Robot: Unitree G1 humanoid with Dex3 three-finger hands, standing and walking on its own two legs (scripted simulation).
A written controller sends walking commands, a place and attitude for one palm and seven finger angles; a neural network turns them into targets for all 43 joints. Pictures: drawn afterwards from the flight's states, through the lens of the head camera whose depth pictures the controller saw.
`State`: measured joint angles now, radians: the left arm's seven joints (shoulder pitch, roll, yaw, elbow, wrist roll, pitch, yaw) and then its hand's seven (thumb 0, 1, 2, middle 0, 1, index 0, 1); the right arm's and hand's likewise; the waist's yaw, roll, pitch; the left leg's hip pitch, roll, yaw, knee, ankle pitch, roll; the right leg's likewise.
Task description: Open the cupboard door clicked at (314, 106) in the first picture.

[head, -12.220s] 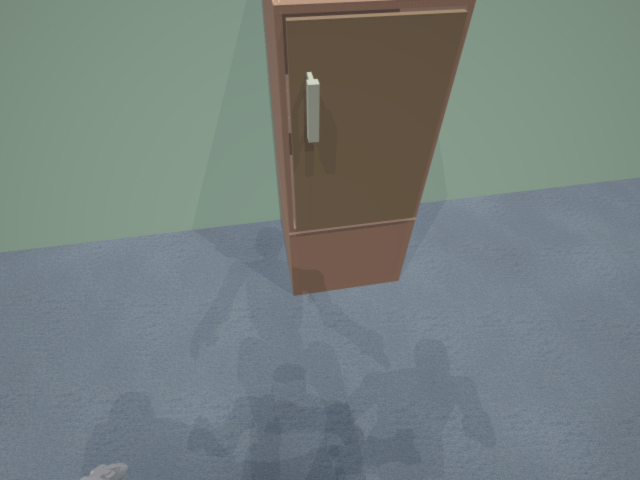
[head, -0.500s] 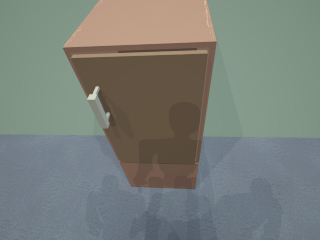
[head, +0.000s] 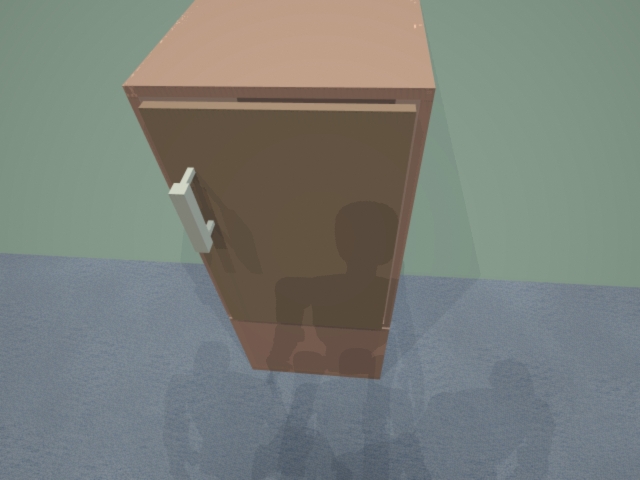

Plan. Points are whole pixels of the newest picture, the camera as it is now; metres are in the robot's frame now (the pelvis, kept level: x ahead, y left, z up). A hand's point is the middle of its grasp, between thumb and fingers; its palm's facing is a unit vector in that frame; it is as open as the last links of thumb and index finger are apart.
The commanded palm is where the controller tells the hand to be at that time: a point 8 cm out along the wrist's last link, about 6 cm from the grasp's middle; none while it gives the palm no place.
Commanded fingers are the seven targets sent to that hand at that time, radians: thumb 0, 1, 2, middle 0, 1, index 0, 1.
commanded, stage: look again from close up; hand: left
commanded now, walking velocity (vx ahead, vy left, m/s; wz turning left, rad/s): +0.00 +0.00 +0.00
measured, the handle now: (196, 210) +0.50 +0.24 +0.03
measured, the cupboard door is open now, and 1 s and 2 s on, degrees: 0 0 0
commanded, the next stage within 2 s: raise the hand with hooked fingers in 0.32 s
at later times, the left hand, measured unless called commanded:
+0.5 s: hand out of the picture +0.07 +0.21 -0.14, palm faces +0.17 -0.96 -0.22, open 7.3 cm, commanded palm +0.10 +0.25 -0.07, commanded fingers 0.00 0.78 0.85 -0.21 -0.38 -0.21 -0.38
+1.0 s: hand (130, 467) +0.14 +0.24 -0.04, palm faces +0.02 -1.00 -0.05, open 9.6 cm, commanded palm +0.13 +0.29 -0.03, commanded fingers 0.00 0.20 0.60 -0.25 -0.75 -0.25 -0.75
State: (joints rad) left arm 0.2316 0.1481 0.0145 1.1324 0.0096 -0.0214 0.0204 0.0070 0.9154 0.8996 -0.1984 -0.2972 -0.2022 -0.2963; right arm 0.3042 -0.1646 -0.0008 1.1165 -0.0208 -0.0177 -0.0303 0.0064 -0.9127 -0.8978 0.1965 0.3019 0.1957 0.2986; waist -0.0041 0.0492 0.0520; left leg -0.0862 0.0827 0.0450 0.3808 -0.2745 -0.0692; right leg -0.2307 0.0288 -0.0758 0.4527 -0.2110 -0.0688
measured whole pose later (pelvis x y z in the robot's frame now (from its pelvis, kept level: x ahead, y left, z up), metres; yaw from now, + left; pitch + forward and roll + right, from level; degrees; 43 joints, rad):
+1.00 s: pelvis -0.05 +0.06 -0.09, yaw +3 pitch +11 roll -2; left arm 0.43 0.22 0.10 -0.09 -0.20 -0.42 -0.25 0.02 0.42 0.70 -0.23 -0.61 -0.24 -0.60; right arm 0.17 -0.23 0.02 0.43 0.01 -0.22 -0.02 0.01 -0.91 -0.90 0.20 0.30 0.20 0.30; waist 0.04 -0.01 -0.09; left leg -0.79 0.02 -0.03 1.20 -0.59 0.01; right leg -0.85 -0.07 -0.10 1.11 -0.44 0.01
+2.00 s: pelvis -0.02 +0.05 -0.04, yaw +2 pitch +7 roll -2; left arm -0.04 0.43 0.44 0.39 -0.36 -0.21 -0.55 -0.01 -0.50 0.30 -0.30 -1.19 -0.30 -1.19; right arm 0.28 -0.28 0.06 0.57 0.04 -0.22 -0.08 0.02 -0.90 -0.90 0.20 0.30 0.20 0.30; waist 0.00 0.03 -0.05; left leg -0.50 0.03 -0.01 0.86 -0.47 0.00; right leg -0.58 -0.04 -0.09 0.79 -0.33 0.00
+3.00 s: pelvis -0.03 +0.05 -0.04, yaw +1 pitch +8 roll -1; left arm -0.28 0.46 0.44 0.64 -0.31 -0.25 -0.57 -0.01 -0.51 0.30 -0.30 -1.20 -0.30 -1.20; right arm 0.30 -0.29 0.05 0.58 0.03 -0.20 -0.09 0.02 -0.91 -0.90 0.20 0.30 0.20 0.30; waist -0.03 0.02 -0.05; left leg -0.52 0.03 0.01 0.83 -0.44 0.00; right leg -0.61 -0.04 -0.07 0.78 -0.30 0.00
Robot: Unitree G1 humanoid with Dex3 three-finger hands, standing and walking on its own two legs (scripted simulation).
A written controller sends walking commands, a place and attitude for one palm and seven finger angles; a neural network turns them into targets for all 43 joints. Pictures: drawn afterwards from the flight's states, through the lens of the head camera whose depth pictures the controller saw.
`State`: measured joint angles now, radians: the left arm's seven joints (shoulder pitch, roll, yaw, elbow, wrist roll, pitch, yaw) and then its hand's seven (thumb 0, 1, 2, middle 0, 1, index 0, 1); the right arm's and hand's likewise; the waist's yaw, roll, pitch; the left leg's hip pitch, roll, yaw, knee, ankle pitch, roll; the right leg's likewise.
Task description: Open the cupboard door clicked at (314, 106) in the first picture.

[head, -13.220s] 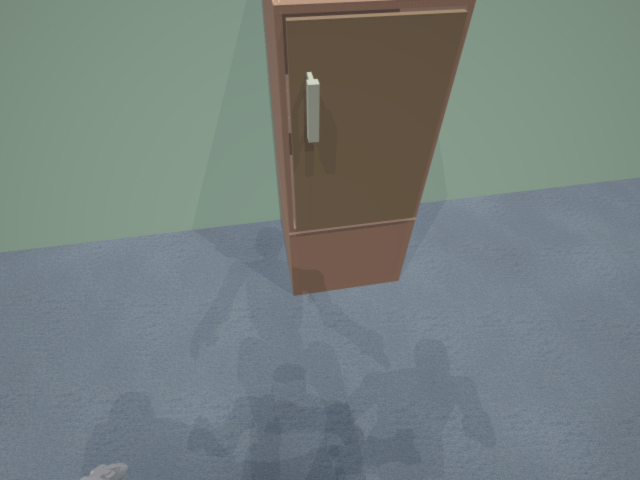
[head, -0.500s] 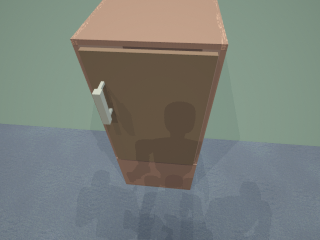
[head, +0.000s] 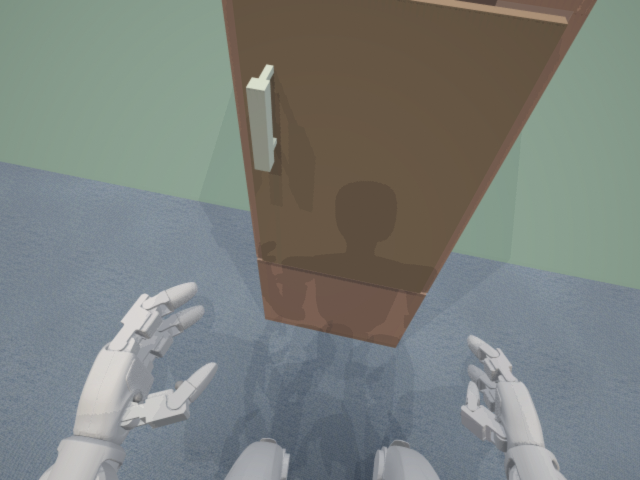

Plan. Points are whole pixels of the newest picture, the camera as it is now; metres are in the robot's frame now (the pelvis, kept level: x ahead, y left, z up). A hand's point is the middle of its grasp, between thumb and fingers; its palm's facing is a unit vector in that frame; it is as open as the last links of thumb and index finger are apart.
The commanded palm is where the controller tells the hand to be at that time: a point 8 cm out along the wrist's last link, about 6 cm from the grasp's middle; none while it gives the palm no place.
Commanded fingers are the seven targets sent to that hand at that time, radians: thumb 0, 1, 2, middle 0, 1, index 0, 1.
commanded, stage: raise the hand with hooked fingers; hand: left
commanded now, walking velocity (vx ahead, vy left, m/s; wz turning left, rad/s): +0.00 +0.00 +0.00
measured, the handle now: (266, 119) +0.56 +0.15 +0.12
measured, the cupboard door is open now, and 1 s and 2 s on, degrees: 0 0 0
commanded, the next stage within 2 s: move the hooked fingers beside the handle in 1.52 s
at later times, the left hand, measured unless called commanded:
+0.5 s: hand (146, 310) +0.26 +0.22 +0.09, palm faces -0.07 -1.00 -0.07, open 12.5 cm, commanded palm +0.24 +0.28 +0.11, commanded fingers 0.00 -0.38 0.35 -0.29 -1.12 -0.29 -1.12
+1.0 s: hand (111, 238) +0.31 +0.26 +0.14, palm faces -0.04 -1.00 -0.05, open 14.0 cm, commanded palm +0.29 +0.31 +0.15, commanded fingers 0.00 -0.50 0.30 -0.30 -1.20 -0.30 -1.20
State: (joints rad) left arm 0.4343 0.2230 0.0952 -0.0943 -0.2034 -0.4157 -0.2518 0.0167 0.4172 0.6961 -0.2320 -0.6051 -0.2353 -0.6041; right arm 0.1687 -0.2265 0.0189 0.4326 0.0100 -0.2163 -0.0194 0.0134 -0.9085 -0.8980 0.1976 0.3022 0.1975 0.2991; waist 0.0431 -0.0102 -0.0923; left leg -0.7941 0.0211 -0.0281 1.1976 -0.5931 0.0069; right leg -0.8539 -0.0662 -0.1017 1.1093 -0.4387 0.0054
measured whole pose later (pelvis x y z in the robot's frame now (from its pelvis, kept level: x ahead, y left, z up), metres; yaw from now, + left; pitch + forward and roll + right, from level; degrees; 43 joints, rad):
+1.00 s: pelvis +0.02 -0.01 +0.05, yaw -1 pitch +7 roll -2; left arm -0.04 0.43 0.44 0.39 -0.36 -0.21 -0.55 -0.01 -0.50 0.30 -0.30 -1.19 -0.30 -1.19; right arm 0.28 -0.28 0.06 0.57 0.04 -0.22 -0.08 0.02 -0.90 -0.90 0.20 0.30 0.20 0.30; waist 0.00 0.03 -0.05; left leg -0.50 0.03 -0.01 0.86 -0.47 0.00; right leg -0.58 -0.04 -0.09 0.79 -0.33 0.00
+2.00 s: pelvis +0.02 -0.01 +0.05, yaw -1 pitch +8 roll -1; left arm -0.28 0.46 0.44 0.64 -0.31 -0.25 -0.57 -0.01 -0.51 0.30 -0.30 -1.20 -0.30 -1.20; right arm 0.30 -0.29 0.05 0.58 0.03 -0.20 -0.09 0.02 -0.91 -0.90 0.20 0.30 0.20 0.30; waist -0.03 0.02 -0.05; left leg -0.52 0.03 0.01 0.83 -0.44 0.00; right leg -0.61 -0.04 -0.07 0.78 -0.30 0.00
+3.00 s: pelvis +0.02 +0.00 +0.04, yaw -3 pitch +16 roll -2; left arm -0.75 0.58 0.45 1.08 -0.18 -0.33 -0.51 -0.01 -0.50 0.30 -0.30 -1.20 -0.30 -1.20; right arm 0.37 -0.29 0.05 0.59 0.01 -0.01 -0.05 0.01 -0.91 -0.90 0.20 0.30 0.20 0.30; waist -0.11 0.00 -0.07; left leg -0.72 0.04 0.02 0.91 -0.47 0.01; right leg -0.80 -0.03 -0.06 0.83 -0.30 0.01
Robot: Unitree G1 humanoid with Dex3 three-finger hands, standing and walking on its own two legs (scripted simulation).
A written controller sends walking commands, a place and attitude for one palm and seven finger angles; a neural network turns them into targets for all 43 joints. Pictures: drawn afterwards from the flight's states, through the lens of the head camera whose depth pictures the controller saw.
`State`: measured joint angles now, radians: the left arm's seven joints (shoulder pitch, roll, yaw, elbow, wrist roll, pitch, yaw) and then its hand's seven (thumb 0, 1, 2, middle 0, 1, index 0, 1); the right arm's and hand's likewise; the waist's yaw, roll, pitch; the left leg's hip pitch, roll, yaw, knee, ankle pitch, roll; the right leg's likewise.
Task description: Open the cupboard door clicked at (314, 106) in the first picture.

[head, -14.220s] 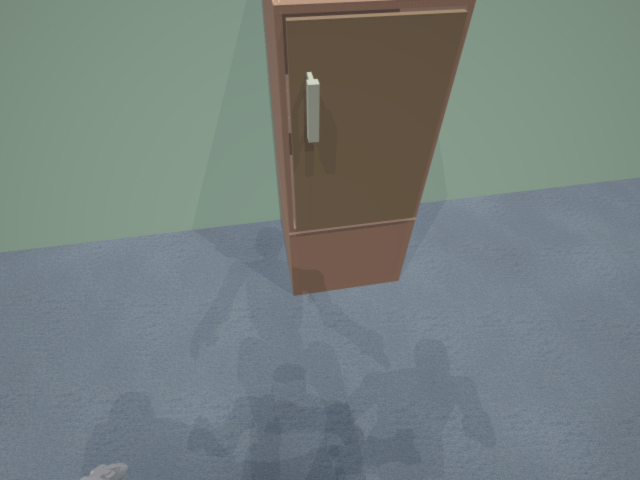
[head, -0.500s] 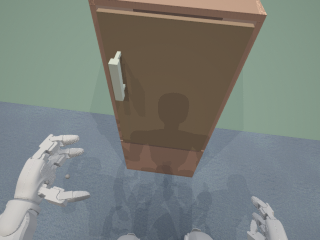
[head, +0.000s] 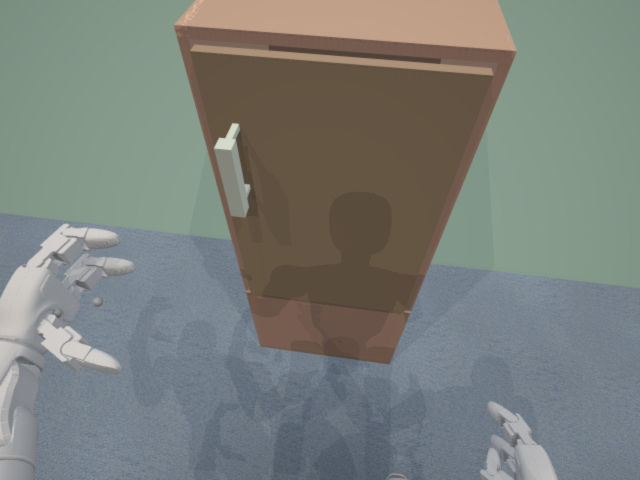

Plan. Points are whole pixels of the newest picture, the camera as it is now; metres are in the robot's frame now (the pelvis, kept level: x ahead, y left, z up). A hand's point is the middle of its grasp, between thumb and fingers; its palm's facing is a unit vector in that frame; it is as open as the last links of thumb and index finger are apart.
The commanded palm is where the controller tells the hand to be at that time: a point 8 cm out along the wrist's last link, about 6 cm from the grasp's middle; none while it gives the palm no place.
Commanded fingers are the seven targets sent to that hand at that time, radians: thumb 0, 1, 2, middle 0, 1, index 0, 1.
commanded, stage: raise the hand with hooked fingers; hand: left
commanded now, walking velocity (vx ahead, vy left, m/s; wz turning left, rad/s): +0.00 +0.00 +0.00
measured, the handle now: (237, 171) +0.53 +0.16 +0.07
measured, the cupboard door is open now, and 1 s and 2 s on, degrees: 0 0 0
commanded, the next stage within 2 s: move the hooked fingers beside the handle in 0.52 s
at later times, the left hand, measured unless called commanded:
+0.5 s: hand (96, 296) +0.29 +0.27 +0.09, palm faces -0.03 -1.00 -0.04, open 14.0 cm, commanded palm +0.26 +0.32 +0.09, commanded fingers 0.00 -0.50 0.30 -0.30 -1.20 -0.30 -1.20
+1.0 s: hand (124, 263) +0.34 +0.26 +0.09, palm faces -0.06 -1.00 -0.02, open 14.0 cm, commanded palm +0.32 +0.31 +0.09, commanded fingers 0.00 -0.50 0.30 -0.30 -1.20 -0.30 -1.20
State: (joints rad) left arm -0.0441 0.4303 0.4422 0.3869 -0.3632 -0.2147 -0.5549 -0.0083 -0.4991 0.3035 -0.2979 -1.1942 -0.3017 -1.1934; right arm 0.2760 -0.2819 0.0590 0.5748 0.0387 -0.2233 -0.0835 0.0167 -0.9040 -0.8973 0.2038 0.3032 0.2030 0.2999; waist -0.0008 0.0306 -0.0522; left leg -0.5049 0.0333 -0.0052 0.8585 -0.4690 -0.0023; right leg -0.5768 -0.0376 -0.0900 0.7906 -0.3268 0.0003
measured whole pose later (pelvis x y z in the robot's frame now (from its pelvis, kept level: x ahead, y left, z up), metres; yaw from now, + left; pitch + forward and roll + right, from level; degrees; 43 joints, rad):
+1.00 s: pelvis -0.01 +0.00 +0.00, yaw -1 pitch +8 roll -1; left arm -0.28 0.46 0.44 0.64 -0.31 -0.25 -0.57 -0.01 -0.51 0.30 -0.30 -1.20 -0.30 -1.20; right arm 0.30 -0.29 0.05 0.58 0.03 -0.20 -0.09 0.02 -0.91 -0.90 0.20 0.30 0.20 0.30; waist -0.03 0.02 -0.05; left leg -0.52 0.03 0.01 0.83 -0.44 0.00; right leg -0.61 -0.04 -0.07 0.78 -0.30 0.00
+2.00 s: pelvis +0.00 +0.01 -0.01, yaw -2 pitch +16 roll -2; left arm -0.75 0.58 0.45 1.08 -0.18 -0.33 -0.51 -0.01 -0.50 0.30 -0.30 -1.20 -0.30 -1.20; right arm 0.37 -0.29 0.05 0.59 0.01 -0.01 -0.05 0.01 -0.91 -0.90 0.20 0.30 0.20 0.30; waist -0.11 0.00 -0.07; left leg -0.72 0.04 0.02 0.91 -0.47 0.01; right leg -0.80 -0.03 -0.06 0.83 -0.30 0.01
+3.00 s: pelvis +0.01 +0.01 -0.01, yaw -3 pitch +19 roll -2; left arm -0.79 0.60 0.47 1.08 -0.15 -0.33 -0.48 -0.01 -0.50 0.30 -0.30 -1.20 -0.30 -1.20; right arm 0.39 -0.28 0.05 0.56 0.00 0.07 -0.02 0.01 -0.91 -0.90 0.20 0.30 0.20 0.30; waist -0.14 0.01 -0.08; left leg -0.77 0.05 0.02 0.94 -0.50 0.01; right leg -0.85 -0.01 -0.06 0.84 -0.32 0.01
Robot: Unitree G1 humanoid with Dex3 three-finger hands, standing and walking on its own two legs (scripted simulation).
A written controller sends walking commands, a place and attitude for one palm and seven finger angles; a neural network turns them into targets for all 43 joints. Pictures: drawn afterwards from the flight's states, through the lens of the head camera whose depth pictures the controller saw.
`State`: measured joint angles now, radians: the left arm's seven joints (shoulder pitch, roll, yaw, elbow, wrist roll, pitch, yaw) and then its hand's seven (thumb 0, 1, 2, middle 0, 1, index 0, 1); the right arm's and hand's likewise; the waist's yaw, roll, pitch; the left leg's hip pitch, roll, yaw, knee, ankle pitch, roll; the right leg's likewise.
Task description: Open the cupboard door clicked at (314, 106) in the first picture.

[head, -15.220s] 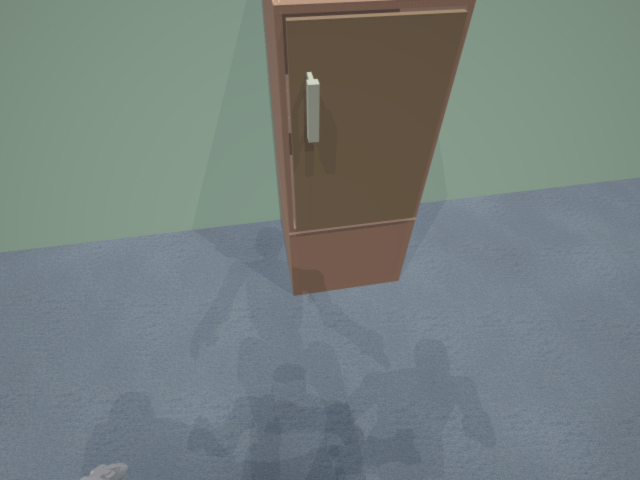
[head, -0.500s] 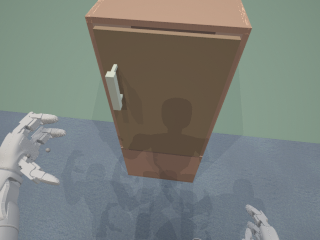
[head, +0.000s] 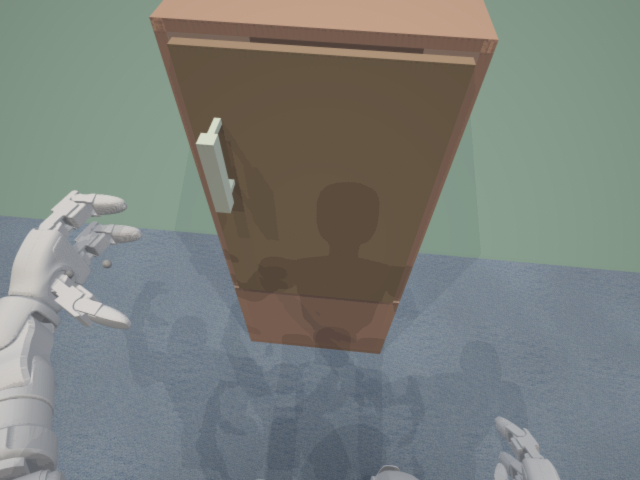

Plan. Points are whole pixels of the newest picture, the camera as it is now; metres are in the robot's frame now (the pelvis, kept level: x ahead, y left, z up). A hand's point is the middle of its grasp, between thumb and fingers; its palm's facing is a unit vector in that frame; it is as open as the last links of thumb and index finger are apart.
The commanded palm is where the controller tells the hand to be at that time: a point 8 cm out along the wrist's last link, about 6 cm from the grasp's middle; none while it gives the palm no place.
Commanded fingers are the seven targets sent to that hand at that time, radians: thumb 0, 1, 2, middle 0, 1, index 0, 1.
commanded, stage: move the hooked fingers beside the handle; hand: left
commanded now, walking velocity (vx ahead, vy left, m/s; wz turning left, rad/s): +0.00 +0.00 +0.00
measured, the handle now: (220, 166) +0.54 +0.17 +0.07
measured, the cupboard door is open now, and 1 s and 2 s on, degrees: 0 0 0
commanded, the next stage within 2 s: none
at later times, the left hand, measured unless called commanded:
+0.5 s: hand (135, 222) +0.41 +0.26 +0.08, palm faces -0.06 -1.00 -0.02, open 14.0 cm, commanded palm +0.38 +0.31 +0.08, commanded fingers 0.00 -0.50 0.30 -0.30 -1.20 -0.30 -1.20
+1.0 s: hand (157, 192) +0.46 +0.24 +0.08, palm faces -0.08 -1.00 -0.01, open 14.0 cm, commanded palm +0.45 +0.30 +0.08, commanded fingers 0.00 -0.50 0.30 -0.30 -1.20 -0.30 -1.20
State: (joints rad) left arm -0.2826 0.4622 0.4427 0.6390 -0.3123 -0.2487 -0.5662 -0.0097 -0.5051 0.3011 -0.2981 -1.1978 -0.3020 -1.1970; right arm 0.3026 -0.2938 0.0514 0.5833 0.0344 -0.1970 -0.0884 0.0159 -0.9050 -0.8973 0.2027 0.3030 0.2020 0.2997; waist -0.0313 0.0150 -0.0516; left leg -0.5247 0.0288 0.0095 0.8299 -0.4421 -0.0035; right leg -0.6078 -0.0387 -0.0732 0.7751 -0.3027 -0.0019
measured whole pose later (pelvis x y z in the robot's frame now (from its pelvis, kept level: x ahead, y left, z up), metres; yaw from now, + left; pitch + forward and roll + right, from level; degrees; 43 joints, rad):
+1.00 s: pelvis +0.00 +0.01 -0.01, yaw -1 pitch +16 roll -2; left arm -0.75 0.58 0.45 1.08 -0.18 -0.33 -0.51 -0.01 -0.50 0.30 -0.30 -1.20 -0.30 -1.20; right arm 0.37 -0.29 0.05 0.59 0.01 -0.01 -0.05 0.01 -0.91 -0.90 0.20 0.30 0.20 0.30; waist -0.11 0.00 -0.07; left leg -0.72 0.04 0.02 0.91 -0.47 0.01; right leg -0.80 -0.03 -0.06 0.83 -0.30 0.01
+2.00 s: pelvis +0.01 +0.01 -0.02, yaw -2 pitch +19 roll -2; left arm -0.79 0.60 0.47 1.08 -0.15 -0.33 -0.48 -0.01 -0.50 0.30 -0.30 -1.20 -0.30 -1.20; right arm 0.39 -0.28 0.05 0.56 0.00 0.07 -0.02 0.01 -0.91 -0.90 0.20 0.30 0.20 0.30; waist -0.14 0.01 -0.08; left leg -0.77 0.05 0.02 0.94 -0.50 0.01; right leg -0.85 -0.01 -0.06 0.84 -0.32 0.01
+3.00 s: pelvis +0.01 +0.01 -0.02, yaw +0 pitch +18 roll -2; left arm -0.83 0.43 0.26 1.07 -0.15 -0.35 -0.33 -0.01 -0.51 0.30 -0.29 -1.20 -0.23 -1.21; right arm 0.38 -0.27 0.03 0.63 -0.01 0.03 0.00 0.01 -0.91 -0.90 0.20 0.30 0.20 0.30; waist -0.11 0.02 -0.09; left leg -0.76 0.03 -0.02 0.94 -0.48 0.00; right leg -0.82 -0.04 -0.09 0.85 -0.33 0.00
